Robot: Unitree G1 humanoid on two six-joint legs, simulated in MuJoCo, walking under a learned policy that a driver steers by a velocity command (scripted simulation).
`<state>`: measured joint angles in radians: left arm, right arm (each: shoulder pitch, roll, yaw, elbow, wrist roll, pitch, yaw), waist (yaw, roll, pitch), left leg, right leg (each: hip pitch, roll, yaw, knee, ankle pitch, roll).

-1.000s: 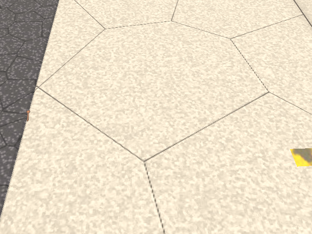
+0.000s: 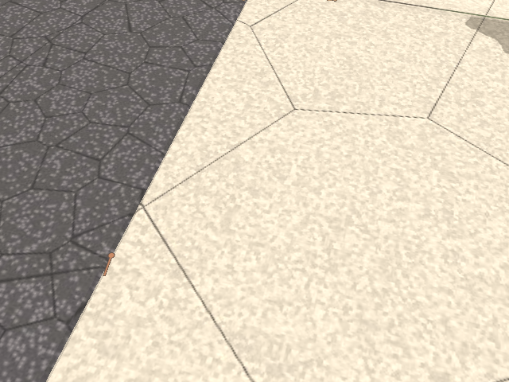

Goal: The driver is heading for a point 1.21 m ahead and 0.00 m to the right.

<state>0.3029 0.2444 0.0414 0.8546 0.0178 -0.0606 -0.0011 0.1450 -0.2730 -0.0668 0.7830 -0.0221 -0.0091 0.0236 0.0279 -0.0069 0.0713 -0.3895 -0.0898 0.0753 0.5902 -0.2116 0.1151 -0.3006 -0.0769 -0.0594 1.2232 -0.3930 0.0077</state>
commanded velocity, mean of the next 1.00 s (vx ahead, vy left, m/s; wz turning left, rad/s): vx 0.50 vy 0.00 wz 0.28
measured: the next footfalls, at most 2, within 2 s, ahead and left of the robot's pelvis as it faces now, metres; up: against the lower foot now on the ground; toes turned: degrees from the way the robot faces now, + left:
right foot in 0.44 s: +0.42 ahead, -0.09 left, +0.00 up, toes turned +13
left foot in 0.96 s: +0.63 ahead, +0.17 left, +0.00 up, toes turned +18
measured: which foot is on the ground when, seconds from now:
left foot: down 0.00-0.44, up 0.46-0.94, down 0.96-1.00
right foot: up 0.00-0.42, down 0.44-0.96, up 0.98-1.00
